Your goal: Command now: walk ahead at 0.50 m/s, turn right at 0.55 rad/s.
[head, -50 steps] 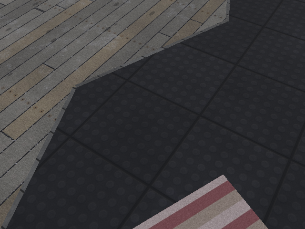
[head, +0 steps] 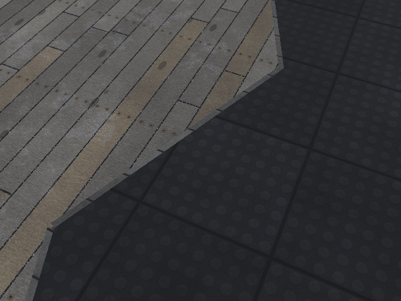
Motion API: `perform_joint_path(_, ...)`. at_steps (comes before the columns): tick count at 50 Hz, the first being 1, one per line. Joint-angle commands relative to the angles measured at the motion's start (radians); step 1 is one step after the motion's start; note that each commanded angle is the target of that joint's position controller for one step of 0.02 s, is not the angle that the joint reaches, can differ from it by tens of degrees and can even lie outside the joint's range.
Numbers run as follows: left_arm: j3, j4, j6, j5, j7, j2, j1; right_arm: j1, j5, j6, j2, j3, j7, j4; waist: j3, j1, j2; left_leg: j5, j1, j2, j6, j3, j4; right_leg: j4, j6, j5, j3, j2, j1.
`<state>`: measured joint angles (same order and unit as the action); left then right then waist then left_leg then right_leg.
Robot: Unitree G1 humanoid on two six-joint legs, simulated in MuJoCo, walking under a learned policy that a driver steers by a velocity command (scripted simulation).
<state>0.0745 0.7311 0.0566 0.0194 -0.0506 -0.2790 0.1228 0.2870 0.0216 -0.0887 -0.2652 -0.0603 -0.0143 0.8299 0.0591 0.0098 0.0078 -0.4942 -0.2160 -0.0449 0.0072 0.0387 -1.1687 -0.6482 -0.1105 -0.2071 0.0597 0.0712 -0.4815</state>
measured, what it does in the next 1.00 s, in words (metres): walks ahead, turning right: left foot, then right foot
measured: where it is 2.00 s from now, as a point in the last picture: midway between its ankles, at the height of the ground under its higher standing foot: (253, 200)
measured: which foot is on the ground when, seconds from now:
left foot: up 0.00-0.38, down 0.40-0.92, up 0.94-1.00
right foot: down 0.00-0.42, up 0.44-0.90, down 0.92-1.00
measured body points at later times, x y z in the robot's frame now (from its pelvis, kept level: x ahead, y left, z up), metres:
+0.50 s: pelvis +0.29 +0.04 +0.01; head +0.31 +0.03 +0.46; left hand +0.44 +0.28 -0.10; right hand +0.39 -0.27 -0.06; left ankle +0.38 +0.12 -0.72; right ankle +0.13 -0.06 -0.63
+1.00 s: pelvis +0.51 -0.09 +0.01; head +0.54 -0.12 +0.46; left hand +0.79 +0.06 -0.06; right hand +0.42 -0.36 -0.12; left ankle +0.43 +0.09 -0.64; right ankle +0.54 -0.21 -0.72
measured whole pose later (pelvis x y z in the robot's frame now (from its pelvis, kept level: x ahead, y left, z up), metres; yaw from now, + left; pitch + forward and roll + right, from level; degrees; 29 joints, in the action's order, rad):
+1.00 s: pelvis +0.51 -0.09 +0.01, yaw -20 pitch +3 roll +0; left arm 0.04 0.63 0.08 0.00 -0.02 -0.25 0.10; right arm 0.37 0.04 -0.07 -0.29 -0.04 0.01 0.88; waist 0.02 0.05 -0.02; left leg -0.47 -0.30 -0.03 -0.01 -0.04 -1.06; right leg -0.55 -0.03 -0.17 0.06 -0.01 -0.42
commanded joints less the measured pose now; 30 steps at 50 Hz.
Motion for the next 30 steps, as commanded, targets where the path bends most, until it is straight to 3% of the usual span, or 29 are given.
perform_joint_path(1, 0.038, -0.032, 0.019, 0.007, 0.009, -0.134, 0.165, -0.094, 0.006, -0.073, -0.126, -0.017, 0.005, -0.143, -0.181, -0.06, -0.044, 0.109, -0.564, -0.037, -0.029, -0.142, -0.144, 0.351, -0.224, 0.131, -0.558, -0.308, 0.594)
perform_joint_path(2, 0.028, -0.049, 0.018, 0.004, 0.013, -0.1, 0.111, -0.089, -0.021, -0.064, -0.135, -0.026, -0.002, -0.137, -0.135, -0.026, -0.053, 0.152, -0.5, -0.06, -0.019, -0.134, -0.076, 0.371, -0.206, 0.225, -0.478, -0.271, 0.474)
perform_joint_path(3, 0.024, -0.062, 0.02, -0.008, 0.017, -0.095, 0.101, -0.07, -0.028, -0.051, -0.138, -0.03, 0.0, -0.14, -0.123, 0.0, -0.013, 0.167, -0.431, -0.074, -0.01, -0.136, -0.05, 0.382, -0.207, 0.333, -0.437, -0.252, 0.389)
perform_joint_path(4, 0.027, -0.067, 0.022, -0.009, 0.021, -0.105, 0.091, -0.046, -0.031, -0.039, -0.126, -0.031, 0.001, -0.146, -0.125, 0.02, 0.005, 0.178, -0.414, -0.078, 0.009, -0.132, -0.003, 0.4, -0.214, 0.345, -0.422, -0.244, 0.354)
perform_joint_path(8, 0.038, -0.06, 0.02, 0.001, 0.048, -0.148, 0.141, -0.157, -0.041, -0.015, -0.079, -0.014, -0.003, -0.186, -0.081, -0.007, 0.017, 0.334, -0.411, -0.05, 0.058, -0.082, 0.242, 0.414, -0.174, 0.403, -0.311, -0.179, 0.238)
perform_joint_path(11, 0.038, -0.053, 0.007, 0.008, 0.058, -0.151, 0.182, -0.267, -0.034, -0.021, -0.054, 0.0, 0.007, -0.211, -0.081, -0.057, 0.066, 0.517, -0.343, 0.005, 0.059, -0.073, 0.489, 0.385, -0.123, 0.29, -0.286, -0.134, 0.223)
perform_joint_path(14, 0.038, -0.042, -0.003, 0.011, 0.061, -0.154, 0.225, -0.337, -0.016, -0.033, -0.078, -0.005, 0.022, -0.233, -0.079, -0.088, 0.093, 0.556, -0.303, 0.04, 0.052, -0.085, 0.606, 0.347, -0.108, 0.194, -0.359, -0.164, 0.264)
perform_joint_path(17, 0.039, -0.043, -0.01, 0.01, 0.067, -0.152, 0.226, -0.318, -0.012, -0.049, -0.122, -0.023, 0.034, -0.239, -0.08, -0.062, 0.116, 0.47, -0.257, 0.046, 0.015, -0.116, 0.675, 0.27, -0.085, 0.143, -0.463, -0.206, 0.342)
perform_joint_path(19, 0.035, -0.059, -0.012, 0.006, 0.068, -0.132, 0.188, -0.192, -0.015, -0.059, -0.148, -0.043, 0.029, -0.21, -0.117, 0.013, 0.132, 0.444, -0.089, 0.051, -0.029, -0.094, 0.735, 0.166, -0.051, 0.21, -0.471, -0.174, 0.334)
perform_joint_path(20, 0.017, -0.076, -0.008, -0.003, 0.063, -0.084, 0.175, -0.069, -0.032, -0.064, -0.186, -0.057, 0.022, -0.195, -0.223, 0.074, 0.088, 0.431, 0.129, -0.045, -0.082, -0.168, 0.719, -0.027, -0.016, 0.193, -0.417, -0.12, 0.262)
perform_joint_path(21, -0.004, -0.1, -0.002, 0.0, 0.064, -0.016, 0.269, 0.068, -0.054, -0.06, -0.27, -0.077, 0.015, -0.181, -0.381, 0.071, -0.123, 0.325, 0.497, -0.272, -0.207, -0.498, 0.736, -0.369, 0.054, -0.078, -0.285, 0.01, -0.02)
perform_joint_path(22, -0.01, -0.111, 0.004, 0.021, 0.063, -0.046, 0.335, 0.108, -0.037, -0.048, -0.255, -0.077, 0.026, -0.152, -0.42, 0.047, -0.361, 0.071, 0.586, -0.399, -0.293, -0.858, 0.842, -0.585, 0.076, -0.398, -0.245, 0.009, -0.258)
perform_joint_path(23, 0.013, -0.091, -0.001, 0.027, 0.063, -0.141, 0.283, 0.055, -0.024, -0.042, -0.16, -0.053, 0.023, -0.174, -0.279, 0.066, -0.208, -0.061, 0.473, -0.365, -0.253, -0.766, 0.872, -0.681, 0.085, -0.315, -0.264, -0.054, -0.329)
perform_joint_path(24, 0.02, -0.106, -0.009, 0.014, 0.063, -0.16, 0.195, 0.009, -0.023, -0.031, -0.124, -0.04, 0.019, -0.18, -0.175, 0.07, -0.121, 0.01, 0.343, -0.321, -0.21, -0.6, 0.877, -0.69, 0.09, -0.231, -0.22, -0.089, -0.327)
perform_joint_path(25, 0.018, -0.117, -0.01, 0.0, 0.06, -0.14, 0.153, -0.026, -0.029, -0.026, -0.106, -0.03, 0.02, -0.172, -0.106, 0.051, -0.075, 0.127, 0.216, -0.27, -0.197, -0.491, 0.902, -0.646, 0.091, -0.17, -0.206, -0.115, -0.292)
perform_joint_path(26, 0.02, -0.122, -0.011, -0.004, 0.056, -0.119, 0.14, -0.044, -0.035, -0.026, -0.088, -0.022, 0.022, -0.163, -0.068, 0.029, -0.079, 0.202, 0.135, -0.229, -0.19, -0.411, 0.931, -0.599, 0.088, -0.132, -0.207, -0.139, -0.256)
perform_joint_path(27, 0.015, -0.121, -0.013, 0.003, 0.051, -0.095, 0.157, -0.051, -0.038, -0.029, -0.088, -0.021, 0.024, -0.153, -0.055, 0.008, -0.112, 0.249, 0.077, -0.205, -0.189, -0.355, 0.956, -0.566, 0.088, -0.113, -0.199, -0.152, -0.209)
perform_joint_path(29, 0.009, -0.11, -0.019, 0.001, 0.051, -0.062, 0.162, -0.039, -0.029, -0.037, -0.081, -0.021, 0.031, -0.129, -0.058, 0.004, -0.091, 0.329, 0.054, -0.172, -0.2, -0.269, 0.991, -0.518, 0.088, -0.088, -0.176, -0.148, -0.185)
perform_joint_path(30, 0.004, -0.121, -0.02, 0.002, 0.051, -0.051, 0.151, -0.037, -0.029, -0.042, -0.115, -0.028, 0.031, -0.117, -0.052, -0.011, -0.12, 0.364, 0.045, -0.194, -0.222, -0.259, 1.006, -0.464, 0.095, -0.066, -0.178, -0.154, -0.199)
Velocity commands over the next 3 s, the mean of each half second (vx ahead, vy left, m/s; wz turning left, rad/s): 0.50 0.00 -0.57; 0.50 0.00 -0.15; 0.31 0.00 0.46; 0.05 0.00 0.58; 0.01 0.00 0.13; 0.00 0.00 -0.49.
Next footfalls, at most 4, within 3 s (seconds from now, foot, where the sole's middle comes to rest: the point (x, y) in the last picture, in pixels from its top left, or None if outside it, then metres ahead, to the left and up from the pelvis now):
0.40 left None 0.42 0.11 -0.75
0.92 right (276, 257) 0.57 -0.23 -0.75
1.40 left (222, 181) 0.87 -0.06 -0.75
1.88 right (280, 184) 0.85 -0.28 -0.75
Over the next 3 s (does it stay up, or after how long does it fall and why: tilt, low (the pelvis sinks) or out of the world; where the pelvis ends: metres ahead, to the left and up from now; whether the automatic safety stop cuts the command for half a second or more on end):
stays up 0.77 -0.19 0.03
